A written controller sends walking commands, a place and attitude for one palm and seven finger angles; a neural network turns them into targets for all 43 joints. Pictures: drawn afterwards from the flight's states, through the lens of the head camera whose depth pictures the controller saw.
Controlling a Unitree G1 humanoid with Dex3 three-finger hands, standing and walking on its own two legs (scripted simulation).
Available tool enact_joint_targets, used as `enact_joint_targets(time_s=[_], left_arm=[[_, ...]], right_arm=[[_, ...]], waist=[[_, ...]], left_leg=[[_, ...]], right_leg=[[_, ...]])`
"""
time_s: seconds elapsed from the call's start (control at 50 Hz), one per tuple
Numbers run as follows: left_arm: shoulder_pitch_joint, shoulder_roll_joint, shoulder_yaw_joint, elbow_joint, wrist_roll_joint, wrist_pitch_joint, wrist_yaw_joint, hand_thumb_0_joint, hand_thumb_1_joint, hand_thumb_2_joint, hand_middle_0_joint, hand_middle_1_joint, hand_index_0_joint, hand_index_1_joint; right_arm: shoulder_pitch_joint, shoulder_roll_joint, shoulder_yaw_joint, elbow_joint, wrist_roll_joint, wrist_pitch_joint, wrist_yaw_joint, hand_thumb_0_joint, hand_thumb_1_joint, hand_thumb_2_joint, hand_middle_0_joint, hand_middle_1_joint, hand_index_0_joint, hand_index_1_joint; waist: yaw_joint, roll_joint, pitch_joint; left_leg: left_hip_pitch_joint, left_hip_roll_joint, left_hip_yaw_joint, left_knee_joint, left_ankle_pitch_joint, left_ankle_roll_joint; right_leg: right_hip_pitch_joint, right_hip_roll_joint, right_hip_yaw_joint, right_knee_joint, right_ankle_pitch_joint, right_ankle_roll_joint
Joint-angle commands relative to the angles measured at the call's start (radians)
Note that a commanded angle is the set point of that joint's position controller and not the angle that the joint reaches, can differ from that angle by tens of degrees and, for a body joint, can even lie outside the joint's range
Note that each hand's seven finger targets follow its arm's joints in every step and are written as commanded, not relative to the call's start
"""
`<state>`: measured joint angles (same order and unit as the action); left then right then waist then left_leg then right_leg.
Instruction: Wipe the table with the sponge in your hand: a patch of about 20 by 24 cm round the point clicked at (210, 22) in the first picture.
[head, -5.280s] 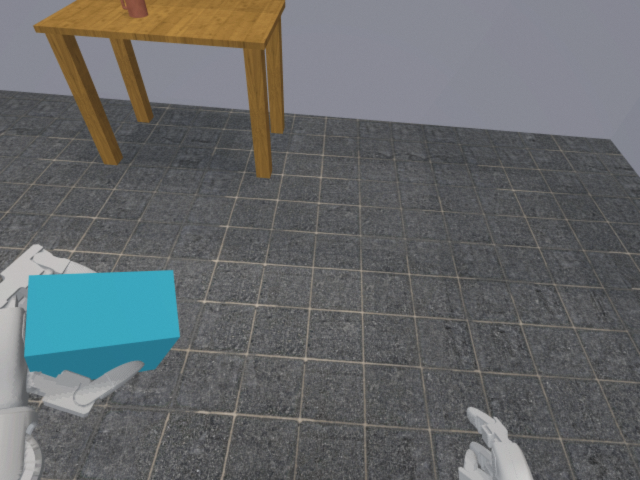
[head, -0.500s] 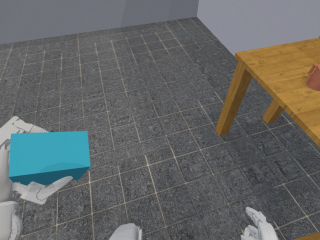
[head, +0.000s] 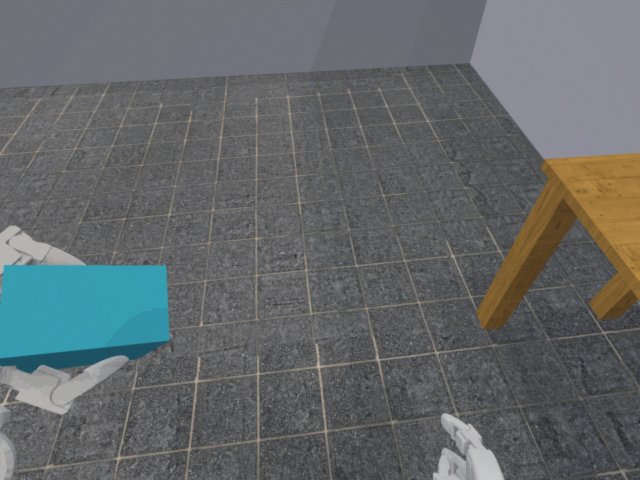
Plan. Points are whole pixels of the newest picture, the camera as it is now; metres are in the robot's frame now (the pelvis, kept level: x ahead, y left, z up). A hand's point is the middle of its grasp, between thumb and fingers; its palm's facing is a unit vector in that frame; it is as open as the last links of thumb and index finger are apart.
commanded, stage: walk to a spot facing it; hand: left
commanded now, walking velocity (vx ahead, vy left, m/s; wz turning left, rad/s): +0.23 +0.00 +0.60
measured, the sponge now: (106, 320) +0.21 +0.22 +0.17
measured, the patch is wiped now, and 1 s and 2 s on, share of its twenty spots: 0.00 0.00 0.00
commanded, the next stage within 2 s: turn to face it in 0.28 s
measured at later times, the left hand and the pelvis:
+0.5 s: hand (39, 292) +0.23 +0.29 +0.18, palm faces +0.58 -0.69 -0.43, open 10.6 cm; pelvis +0.07 +0.00 +0.00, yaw +13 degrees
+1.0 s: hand (179, 249) +0.29 +0.17 +0.19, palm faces +0.35 -0.81 -0.47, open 10.6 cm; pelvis +0.08 -0.06 +0.01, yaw +1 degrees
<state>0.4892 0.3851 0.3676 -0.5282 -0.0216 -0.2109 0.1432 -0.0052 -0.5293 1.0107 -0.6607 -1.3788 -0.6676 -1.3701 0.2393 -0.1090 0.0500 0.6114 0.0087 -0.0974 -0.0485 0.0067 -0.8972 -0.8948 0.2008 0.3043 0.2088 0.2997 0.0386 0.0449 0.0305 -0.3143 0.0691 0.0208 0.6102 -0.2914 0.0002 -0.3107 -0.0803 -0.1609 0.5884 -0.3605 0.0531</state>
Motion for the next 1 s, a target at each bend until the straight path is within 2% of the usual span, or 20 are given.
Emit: enact_joint_targets(time_s=[0.0,0.02,0.06,0.1,0.22,0.28,0.3,0.32,0.34,0.36,0.38,0.44,0.5,0.62,0.64,0.68,0.7,0.74,0.8,0.98], left_arm=[[-0.223,0.192,0.103,-0.136,-0.011,-0.001,0.034,0.0,0.1,1.3,-1.2,-1.6,-1.2,-1.6],[-0.243,0.2,0.106,-0.158,-0.007,-0.012,0.034,0.0,0.1,1.3,-1.2,-1.6,-1.2,-1.6],[-0.193,0.179,0.097,-0.195,-0.008,-0.036,0.025,0.0,0.1,1.3,-1.2,-1.6,-1.2,-1.6],[-0.172,0.171,0.095,-0.233,-0.006,-0.041,0.028,0.0,0.1,1.3,-1.2,-1.6,-1.2,-1.6],[-0.008,0.181,0.164,-0.303,-0.024,-0.033,0.061,0.0,0.1,1.3,-1.2,-1.6,-1.2,-1.6],[-0.028,0.179,0.166,-0.329,-0.031,-0.027,0.074,0.0,0.1,1.3,-1.2,-1.6,-1.2,-1.6],[-0.02,0.159,0.144,-0.329,-0.035,-0.033,0.073,0.0,0.1,1.3,-1.2,-1.6,-1.2,-1.6],[-0.032,0.154,0.141,-0.357,-0.038,-0.056,0.07,0.0,0.1,1.3,-1.2,-1.6,-1.2,-1.6],[-0.07,0.178,0.152,-0.38,-0.031,-0.079,0.068,0.0,0.1,1.3,-1.2,-1.6,-1.2,-1.6],[-0.058,0.206,0.161,-0.254,-0.007,-0.075,0.038,0.0,0.1,1.3,-1.2,-1.6,-1.2,-1.6],[-0.054,0.209,0.183,-0.284,-0.011,-0.074,0.035,0.0,0.1,1.3,-1.2,-1.6,-1.2,-1.6],[-0.039,0.178,0.145,-0.401,-0.016,-0.08,0.027,0.0,0.1,1.3,-1.2,-1.6,-1.2,-1.6],[-0.061,0.154,0.114,-0.397,-0.017,-0.076,0.024,0.0,0.1,1.3,-1.2,-1.6,-1.2,-1.6],[-0.194,0.12,0.071,-0.124,-0.006,-0.021,0.02,0.0,0.1,1.3,-1.2,-1.6,-1.2,-1.6],[-0.237,0.114,0.056,-0.096,-0.001,-0.016,0.015,0.0,0.1,1.3,-1.2,-1.6,-1.2,-1.6],[-0.29,0.171,0.077,-0.075,-0.005,-0.002,0.018,0.0,0.1,1.3,-1.2,-1.6,-1.2,-1.6],[-0.295,0.172,0.082,-0.093,-0.018,0.007,0.019,0.0,0.1,1.3,-1.2,-1.6,-1.2,-1.6],[-0.241,0.169,0.092,-0.161,-0.021,-0.015,0.022,0.0,0.1,1.3,-1.2,-1.6,-1.2,-1.6],[-0.12,0.175,0.121,-0.21,-0.029,-0.037,0.025,0.0,0.1,1.3,-1.2,-1.6,-1.2,-1.6],[0.009,0.187,0.174,-0.216,-0.046,-0.041,0.035,0.0,0.1,1.3,-1.2,-1.6,-1.2,-1.6]], right_arm=[[-0.166,-0.187,-0.081,-0.143,-0.006,-0.045,-0.026,0.0,-0.9,-0.9,0.2,0.3,0.2,0.3],[-0.165,-0.185,-0.075,-0.129,-0.017,-0.049,-0.023,0.0,-0.9,-0.9,0.2,0.3,0.2,0.3],[-0.168,-0.185,-0.072,-0.109,-0.014,-0.031,-0.018,0.0,-0.9,-0.9,0.2,0.3,0.2,0.3],[-0.18,-0.173,-0.071,-0.119,-0.009,-0.018,-0.02,0.0,-0.9,-0.9,0.2,0.3,0.2,0.3],[-0.14,-0.159,-0.096,-0.204,-0.016,0.002,-0.017,0.0,-0.9,-0.9,0.2,0.3,0.2,0.3],[-0.087,-0.171,-0.113,-0.208,-0.014,0.008,-0.022,0.0,-0.9,-0.9,0.2,0.3,0.2,0.3],[-0.061,-0.186,-0.125,-0.209,-0.006,0.007,-0.028,0.0,-0.9,-0.9,0.2,0.3,0.2,0.3],[-0.084,-0.207,-0.13,-0.217,-0.008,0.002,-0.024,0.0,-0.9,-0.9,0.2,0.3,0.2,0.3],[-0.089,-0.232,-0.13,-0.215,-0.002,-0.014,-0.011,0.0,-0.9,-0.9,0.2,0.3,0.2,0.3],[-0.087,-0.238,-0.133,-0.185,0.005,-0.023,0.004,0.0,-0.9,-0.9,0.2,0.3,0.2,0.3],[-0.09,-0.246,-0.147,-0.182,0.016,-0.014,0.004,0.0,-0.9,-0.9,0.2,0.3,0.2,0.3],[-0.111,-0.207,-0.127,-0.165,0.019,-0.031,0.01,0.0,-0.9,-0.9,0.2,0.3,0.2,0.3],[-0.114,-0.2,-0.101,-0.157,0.005,-0.059,0.01,0.0,-0.9,-0.9,0.2,0.3,0.2,0.3],[-0.125,-0.193,-0.078,-0.148,0.001,-0.064,-0.012,0.0,-0.9,-0.9,0.2,0.3,0.2,0.3],[-0.116,-0.188,-0.077,-0.143,-0.001,-0.061,-0.009,0.0,-0.9,-0.9,0.2,0.3,0.2,0.3],[-0.13,-0.157,-0.066,-0.163,-0.003,-0.061,-0.006,0.0,-0.9,-0.9,0.2,0.3,0.2,0.3],[-0.15,-0.184,-0.079,-0.161,-0.001,-0.056,0.002,0.0,-0.9,-0.9,0.2,0.3,0.2,0.3],[-0.164,-0.151,-0.052,-0.138,-0.012,-0.039,0.006,0.0,-0.9,-0.9,0.2,0.3,0.2,0.3],[-0.182,-0.162,-0.056,-0.146,-0.009,-0.006,0.009,0.0,-0.9,-0.9,0.2,0.3,0.2,0.3],[-0.157,-0.207,-0.089,-0.215,0.002,0.051,0.022,0.0,-0.9,-0.9,0.2,0.3,0.2,0.3]], waist=[[0.008,-0.355,-0.058],[-0.01,-0.288,-0.027],[-0.015,-0.187,-0.009],[-0.024,-0.189,-0.04],[0.012,-0.222,-0.122],[-0.041,-0.166,-0.195],[-0.073,-0.044,-0.237],[-0.069,0.227,-0.244],[-0.056,0.343,-0.242],[-0.057,0.212,-0.186],[-0.051,0.19,-0.195],[-0.037,0.198,-0.179],[-0.033,0.247,-0.166],[-0.017,0.125,-0.094],[-0.024,0.039,-0.077],[-0.02,-0.383,-0.078],[-0.007,-0.389,-0.095],[-0.02,-0.2,-0.134],[-0.018,-0.127,-0.18],[0.009,-0.139,-0.221]], left_leg=[[-0.447,-0.051,-0.017,0.587,-0.278,-0.002],[-0.437,-0.015,-0.055,0.672,-0.2,-0.012],[-0.403,0.023,-0.035,0.697,-0.125,-0.041],[-0.327,0.034,0.007,0.562,-0.114,-0.045],[-0.152,-0.001,0.174,0.119,-0.105,-0.031],[0.057,-0.083,0.239,-0.088,0.015,-0.029],[0.237,-0.052,0.163,-0.162,0.094,0.0],[0.395,0.164,-0.165,-0.191,0.378,0.126],[0.427,0.38,-0.536,-0.224,0.729,0.268],[0.335,0.387,-0.512,-0.223,0.58,0.27],[0.305,0.355,-0.432,-0.214,0.489,0.273],[0.218,0.252,-0.172,-0.223,0.443,0.199],[0.099,0.218,-0.016,-0.268,0.373,0.132],[-0.008,0.239,0.072,-0.144,-0.004,0.046],[-0.04,0.199,0.097,-0.043,-0.084,0.018],[-0.202,-0.023,0.095,0.377,-0.334,-0.059],[-0.201,-0.027,0.007,0.528,-0.299,-0.067],[-0.247,-0.001,-0.042,0.624,-0.172,-0.085],[-0.206,-0.009,-0.013,0.533,-0.134,-0.091],[-0.09,-0.04,0.007,0.151,-0.187,-0.068]], right_leg=[[0.258,-0.459,0.662,-0.417,-0.18,-0.212],[0.208,-0.441,0.628,-0.41,-0.151,-0.224],[0.177,-0.375,0.345,-0.353,0.081,-0.194],[0.199,-0.331,0.141,-0.301,0.284,-0.157],[0.265,-0.322,0.013,-0.164,0.565,-0.158],[0.214,-0.277,-0.05,0.073,0.601,-0.103],[0.101,-0.237,-0.077,0.301,0.536,-0.057],[-0.162,-0.087,-0.067,0.568,0.017,0.009],[-0.328,0.005,0.03,0.745,-0.356,0.016],[-0.378,-0.051,0.148,0.763,-0.274,-0.002],[-0.385,-0.057,0.151,0.771,-0.229,0.006],[-0.308,-0.045,0.11,0.587,-0.098,0.007],[-0.113,0.004,0.051,0.329,-0.002,0.002],[0.093,0.065,0.01,-0.02,0.076,0.011],[0.105,0.029,0.071,-0.097,0.124,-0.01],[0.081,-0.263,0.601,-0.294,0.386,-0.175],[0.06,-0.289,0.708,-0.359,0.353,-0.176],[0.165,-0.23,0.54,-0.256,0.436,-0.205],[0.192,-0.169,0.398,-0.214,0.521,-0.183],[0.178,-0.155,0.55,-0.287,0.291,-0.22]])
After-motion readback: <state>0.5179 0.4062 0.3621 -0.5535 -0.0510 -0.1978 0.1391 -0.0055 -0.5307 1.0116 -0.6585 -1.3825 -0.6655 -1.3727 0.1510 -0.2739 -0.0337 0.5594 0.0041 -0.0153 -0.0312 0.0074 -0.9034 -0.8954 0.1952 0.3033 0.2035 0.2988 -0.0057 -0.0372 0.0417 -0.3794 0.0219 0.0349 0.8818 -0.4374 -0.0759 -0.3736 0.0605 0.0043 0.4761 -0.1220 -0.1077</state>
